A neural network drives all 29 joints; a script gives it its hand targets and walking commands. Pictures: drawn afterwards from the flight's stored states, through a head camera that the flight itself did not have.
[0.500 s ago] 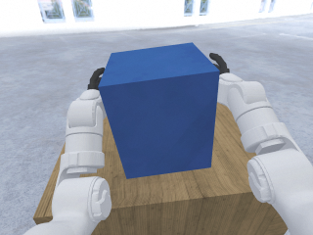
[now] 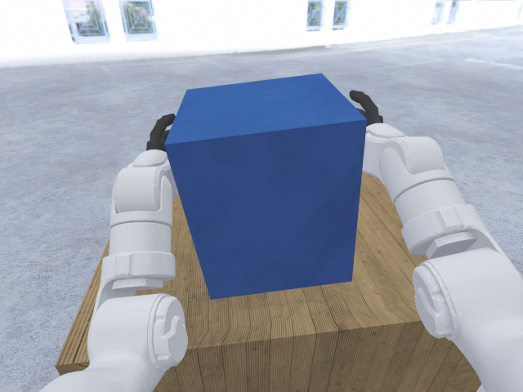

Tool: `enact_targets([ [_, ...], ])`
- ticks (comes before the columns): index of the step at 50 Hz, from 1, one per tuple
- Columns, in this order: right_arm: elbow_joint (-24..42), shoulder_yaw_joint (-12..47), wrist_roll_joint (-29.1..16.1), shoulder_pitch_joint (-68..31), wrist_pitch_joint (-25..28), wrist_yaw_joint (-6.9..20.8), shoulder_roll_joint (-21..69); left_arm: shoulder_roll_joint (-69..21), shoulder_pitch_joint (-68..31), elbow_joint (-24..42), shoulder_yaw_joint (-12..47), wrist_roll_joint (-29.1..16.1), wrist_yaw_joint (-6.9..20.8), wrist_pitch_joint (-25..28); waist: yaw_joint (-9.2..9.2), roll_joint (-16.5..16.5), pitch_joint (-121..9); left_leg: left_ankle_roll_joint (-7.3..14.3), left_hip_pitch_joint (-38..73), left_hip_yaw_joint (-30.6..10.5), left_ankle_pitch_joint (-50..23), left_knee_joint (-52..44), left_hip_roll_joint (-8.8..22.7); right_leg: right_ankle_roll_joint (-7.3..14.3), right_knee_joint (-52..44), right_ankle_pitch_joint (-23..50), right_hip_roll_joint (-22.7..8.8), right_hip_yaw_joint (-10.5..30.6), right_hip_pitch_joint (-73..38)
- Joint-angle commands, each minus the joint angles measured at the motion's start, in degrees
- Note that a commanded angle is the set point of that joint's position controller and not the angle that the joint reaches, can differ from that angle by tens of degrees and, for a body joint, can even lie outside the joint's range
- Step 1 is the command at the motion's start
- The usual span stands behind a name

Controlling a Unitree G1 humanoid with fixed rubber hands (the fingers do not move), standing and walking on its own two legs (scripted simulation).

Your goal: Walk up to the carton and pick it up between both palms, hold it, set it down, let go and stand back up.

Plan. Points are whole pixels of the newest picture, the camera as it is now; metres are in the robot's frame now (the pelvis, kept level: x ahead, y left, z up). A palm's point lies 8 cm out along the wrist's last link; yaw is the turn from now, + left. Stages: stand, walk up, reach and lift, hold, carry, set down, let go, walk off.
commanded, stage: hold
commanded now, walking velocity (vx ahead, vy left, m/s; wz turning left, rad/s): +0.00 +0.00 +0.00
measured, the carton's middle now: (267, 183) +0.36 +0.00 +0.24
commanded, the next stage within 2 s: none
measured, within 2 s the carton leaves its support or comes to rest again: neither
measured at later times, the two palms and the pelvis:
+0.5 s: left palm (159, 164) +0.37 +0.16 +0.27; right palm (367, 137) +0.36 -0.14 +0.31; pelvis +0.00 +0.00 +0.00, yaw +0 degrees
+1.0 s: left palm (159, 164) +0.37 +0.16 +0.27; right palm (366, 138) +0.36 -0.14 +0.31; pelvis +0.00 +0.00 +0.00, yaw +0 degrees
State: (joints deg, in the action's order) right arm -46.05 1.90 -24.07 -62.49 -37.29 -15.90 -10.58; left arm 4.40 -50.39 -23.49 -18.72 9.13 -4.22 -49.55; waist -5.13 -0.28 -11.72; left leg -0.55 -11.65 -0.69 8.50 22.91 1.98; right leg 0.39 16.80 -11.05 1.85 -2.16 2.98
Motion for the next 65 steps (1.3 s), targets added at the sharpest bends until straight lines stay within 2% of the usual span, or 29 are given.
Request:
enact_targets([
  [1, 19.4, 10.8, -9.1, -46.2, 1.7, 7.3, 39.9, -33.5, -53.2, 10.8, 22.9, -10.6, 9.2, 5.3, -0.31, 3.1, -18.9, -1.3, 13.5, -2.4, -8.4, -1.9, -3.0, -3.4, -2.8, 12.0, 2.2, 3.2, 2.9],
  [4, 19.2, 10.7, -9.4, -45.5, 1.5, 7.3, 39.6, -33.4, -53.3, 11.6, 23.5, -10.8, 9.1, 5.3, -0.55, 3.9, -19.5, -1.6, 14.3, -2.5, -10.0, -1.6, -3.0, -3.5, -2.8, 13.5, 2.4, 3.2, 2.7],
  [7, 18.7, 10.8, -8.8, -45.2, 1.4, 7.2, 39.7, -32.5, -52.2, 10.1, 21.8, -9.7, 9.3, 5.3, -0.30, 2.8, -17.9, -1.1, 13.6, -2.4, -8.7, -1.6, -3.1, -3.9, -2.7, 13.1, 2.0, 3.7, 3.1],
  [15, 18.4, 10.6, -9.4, -45.9, 1.4, 7.3, 40.0, -33.4, -53.2, 10.8, 22.9, -10.4, 9.3, 5.4, -0.21, 4.2, -18.8, -1.5, 13.5, -2.5, -8.5, -1.7, -3.0, -3.6, -2.7, 12.4, 2.1, 3.6, 2.9],
  [18, 18.3, 10.2, -9.0, -46.4, 1.6, 7.4, 40.0, -33.5, -54.2, 10.8, 22.9, -10.6, 9.1, 5.5, -0.35, 3.8, -18.5, -1.5, 12.9, -2.4, -7.3, -1.8, -3.1, -3.4, -2.8, 10.4, 2.3, 3.3, 3.5],
  [22, 18.2, 9.9, -9.0, -46.3, 1.5, 7.5, 39.9, -33.4, -54.0, 10.7, 22.8, -10.8, 9.0, 5.5, -0.46, 3.5, -18.8, -1.4, 13.5, -2.5, -8.4, -1.6, -2.9, -3.4, -2.9, 11.1, 2.2, 3.4, 3.6],
  [25, 18.2, 10.1, -9.3, -45.5, 1.5, 7.5, 39.6, -33.4, -54.1, 12.0, 23.3, -11.1, 8.9, 5.6, -0.60, 4.6, -19.7, -1.9, 13.7, -2.6, -9.2, -1.5, -2.9, -3.3, -2.7, 12.5, 2.3, 3.6, 3.1],
  [29, 17.3, 9.6, -8.8, -45.2, 1.4, 7.5, 38.7, -32.8, -53.1, 10.2, 22.5, -10.5, 9.0, 5.4, -0.71, 3.5, -18.2, -1.5, 13.4, -2.6, -8.5, -1.8, -2.9, -3.4, -3.0, 11.7, 2.3, 3.3, 3.2],
  [32, 16.8, 9.7, -9.0, -45.2, 1.5, 7.6, 38.8, -33.3, -53.7, 11.0, 22.8, -10.5, 9.0, 5.3, -0.75, 4.3, -18.2, -1.9, 13.2, -2.6, -8.3, -2.1, -2.9, -3.2, -3.0, 11.2, 2.4, 3.1, 3.0],
  [44, 19.5, 10.7, -9.5, -45.6, 1.8, 7.4, 39.2, -33.5, -53.1, 12.0, 23.2, -10.5, 9.0, 5.2, -0.43, 3.9, -19.4, -1.8, 14.2, -2.6, -10.8, -1.0, -2.9, -3.4, -2.4, 13.7, 2.2, 3.3, 2.8],
  [51, 18.8, 10.4, -9.0, -45.7, 1.7, 7.6, 39.2, -33.7, -53.6, 11.5, 23.2, -10.5, 8.9, 5.2, -0.57, 3.6, -19.0, -1.7, 13.7, -2.5, -9.2, -1.5, -3.0, -3.3, -2.7, 11.9, 2.4, 3.1, 2.9],
  [58, 19.5, 11.0, -9.5, -44.7, 1.6, 7.2, 39.2, -33.3, -52.3, 12.4, 23.2, -10.4, 9.2, 5.0, -0.56, 3.5, -19.8, -1.8, 14.9, -2.4, -11.5, -1.0, -3.2, -3.6, -2.5, 15.2, 2.4, 3.2, 2.0],
  [65, 20.0, 10.9, -9.3, -45.4, 1.6, 6.9, 39.5, -33.5, -52.4, 12.1, 23.0, -10.2, 9.5, 4.9, -0.45, 3.7, -18.3, -1.8, 13.8, -2.4, -9.6, -1.3, -3.3, -3.6, -2.6, 13.0, 2.3, 3.2, 2.4],
])
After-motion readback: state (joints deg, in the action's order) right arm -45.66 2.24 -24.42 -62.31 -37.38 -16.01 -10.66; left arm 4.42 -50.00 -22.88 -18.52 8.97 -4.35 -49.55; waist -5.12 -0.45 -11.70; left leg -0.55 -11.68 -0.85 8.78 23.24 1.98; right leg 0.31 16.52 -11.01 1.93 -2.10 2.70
